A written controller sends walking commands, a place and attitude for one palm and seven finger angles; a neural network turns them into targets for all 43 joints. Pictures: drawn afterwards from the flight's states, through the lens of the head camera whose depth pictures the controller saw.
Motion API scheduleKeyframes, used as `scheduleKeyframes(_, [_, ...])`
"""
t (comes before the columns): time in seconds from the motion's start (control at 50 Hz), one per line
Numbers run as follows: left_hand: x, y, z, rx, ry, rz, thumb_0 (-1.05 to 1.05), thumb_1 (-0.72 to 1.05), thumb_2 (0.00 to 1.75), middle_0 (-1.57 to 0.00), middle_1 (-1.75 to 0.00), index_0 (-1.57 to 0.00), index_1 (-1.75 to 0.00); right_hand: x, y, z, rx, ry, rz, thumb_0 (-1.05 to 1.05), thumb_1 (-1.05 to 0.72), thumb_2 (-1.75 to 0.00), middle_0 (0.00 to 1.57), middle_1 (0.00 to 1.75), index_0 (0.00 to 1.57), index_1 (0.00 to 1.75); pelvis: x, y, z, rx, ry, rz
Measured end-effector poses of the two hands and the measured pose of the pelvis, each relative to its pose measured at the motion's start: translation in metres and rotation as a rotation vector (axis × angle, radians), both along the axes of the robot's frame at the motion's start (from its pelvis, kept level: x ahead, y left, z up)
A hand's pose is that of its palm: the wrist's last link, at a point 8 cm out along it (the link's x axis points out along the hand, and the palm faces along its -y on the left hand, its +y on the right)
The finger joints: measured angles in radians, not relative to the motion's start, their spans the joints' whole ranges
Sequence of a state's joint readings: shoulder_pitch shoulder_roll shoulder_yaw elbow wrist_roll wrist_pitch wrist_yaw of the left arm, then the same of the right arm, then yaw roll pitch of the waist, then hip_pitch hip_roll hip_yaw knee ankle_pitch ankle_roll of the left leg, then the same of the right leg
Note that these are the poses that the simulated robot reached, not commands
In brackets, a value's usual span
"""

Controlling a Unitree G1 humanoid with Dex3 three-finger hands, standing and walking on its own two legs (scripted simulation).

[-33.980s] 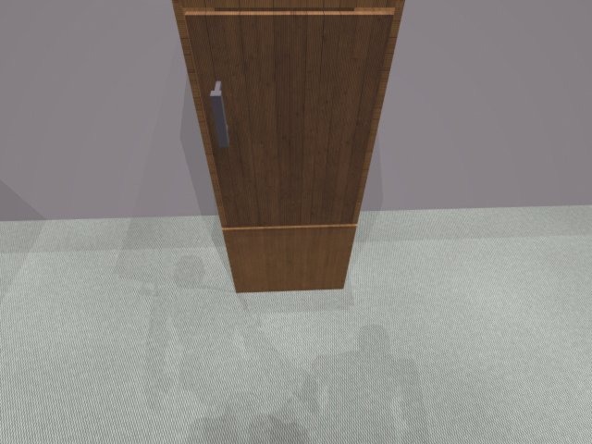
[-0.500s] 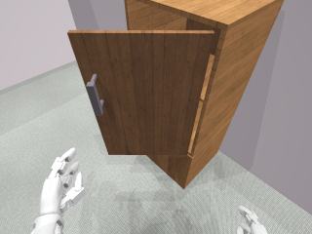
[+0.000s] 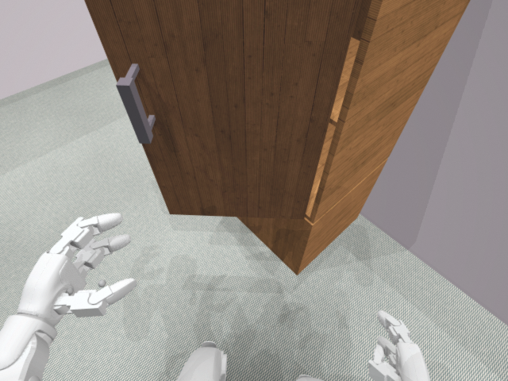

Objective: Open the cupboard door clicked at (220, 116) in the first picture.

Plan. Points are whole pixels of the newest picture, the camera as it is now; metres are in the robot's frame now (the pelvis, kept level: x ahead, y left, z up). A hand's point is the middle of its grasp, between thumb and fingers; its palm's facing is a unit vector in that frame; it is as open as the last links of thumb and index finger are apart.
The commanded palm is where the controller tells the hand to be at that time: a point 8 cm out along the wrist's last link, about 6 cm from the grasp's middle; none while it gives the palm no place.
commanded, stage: raise the hand with hooked fingers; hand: left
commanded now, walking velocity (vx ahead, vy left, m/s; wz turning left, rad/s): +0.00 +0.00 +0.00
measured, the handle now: (139, 105) +0.53 +0.24 +0.13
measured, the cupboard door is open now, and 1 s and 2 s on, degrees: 45 45 45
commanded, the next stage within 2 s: move the hooked fingers beside the handle in 1.36 s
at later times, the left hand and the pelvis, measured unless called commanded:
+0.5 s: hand (37, 238) +0.27 +0.29 +0.12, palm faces +0.06 -1.00 -0.07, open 13.3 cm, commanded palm +0.24 +0.35 +0.12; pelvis +0.01 +0.04 +0.03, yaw +0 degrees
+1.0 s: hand (20, 208) +0.30 +0.32 +0.14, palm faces +0.03 -1.00 -0.03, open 14.0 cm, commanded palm +0.27 +0.36 +0.15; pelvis +0.01 +0.04 +0.05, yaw +0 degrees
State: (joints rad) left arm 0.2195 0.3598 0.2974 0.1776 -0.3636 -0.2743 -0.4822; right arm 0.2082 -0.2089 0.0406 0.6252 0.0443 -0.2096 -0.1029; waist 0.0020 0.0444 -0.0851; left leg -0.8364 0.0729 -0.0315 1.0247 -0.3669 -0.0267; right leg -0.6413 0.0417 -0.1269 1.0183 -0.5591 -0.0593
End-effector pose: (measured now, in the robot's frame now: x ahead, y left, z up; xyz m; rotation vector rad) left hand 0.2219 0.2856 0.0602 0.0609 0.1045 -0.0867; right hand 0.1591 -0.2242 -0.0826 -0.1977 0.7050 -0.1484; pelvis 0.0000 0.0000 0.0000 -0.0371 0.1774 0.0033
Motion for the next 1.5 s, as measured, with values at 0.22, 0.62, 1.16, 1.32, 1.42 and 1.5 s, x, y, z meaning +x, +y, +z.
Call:
scheduleKeyframes(0.22, [-0.002, 0.034, 0.033, 0.017, -0.09, 0.165, 0.0, -0.02, 0.51, -0.26, -0.9, -0.27, -0.89, -0.037, -0.013, 0.018, -0.055, 0.086, -0.081, 0.02, -0.9, -0.9, 0.2, 0.3, 0.2, 0.3, 0.013, 0.025, 0.02, 0.011, -0.001, -0.023])
scheduleKeyframes(0.62, [0.025, 0.078, 0.062, -0.017, -0.06, 0.141, -0.01, -0.45, 0.32, -0.29, -1.17, -0.3, -1.17, 0.02, 0.047, 0.067, -0.033, -0.12, 0.046, 0.01, -0.9, -0.9, 0.2, 0.3, 0.2, 0.3, 0.006, 0.049, 0.038, -0.012, -0.087, 0.001])
scheduleKeyframes(1.16, [0.051, 0.072, 0.081, -0.022, -0.081, 0.137, -0.01, -0.5, 0.3, -0.3, -1.2, -0.3, -1.2, -0.018, 0.006, 0.06, -0.079, 0.0, -0.022, 0.01, -0.9, -0.9, 0.2, 0.3, 0.2, 0.3, 0.009, 0.035, 0.047, 0.002, -0.109, -0.006])
scheduleKeyframes(1.32, [0.055, 0.068, 0.087, -0.017, -0.086, 0.143, -0.01, -0.5, 0.3, -0.3, -1.2, -0.31, -1.2, -0.008, 0.002, 0.058, -0.059, -0.014, -0.023, 0.01, -0.9, -0.9, 0.2, 0.3, 0.2, 0.3, 0.014, 0.027, 0.048, 0.006, -0.108, -0.004])
scheduleKeyframes(1.42, [0.058, 0.063, 0.085, -0.026, -0.07, 0.132, -0.01, -0.5, 0.3, -0.3, -1.2, -0.3, -1.2, -0.001, 0.0, 0.057, -0.048, -0.024, -0.022, 0.01, -0.9, -0.9, 0.2, 0.3, 0.2, 0.3, 0.017, 0.024, 0.048, 0.01, -0.104, -0.006])
scheduleKeyframes(1.5, [0.06, 0.06, 0.086, -0.028, -0.081, 0.138, -0.01, -0.5, 0.3, -0.3, -1.2, -0.31, -1.2, 0.002, -0.002, 0.057, -0.046, -0.025, -0.021, 0.01, -0.9, -0.9, 0.2, 0.3, 0.2, 0.3, 0.018, 0.022, 0.047, 0.013, -0.102, -0.008])
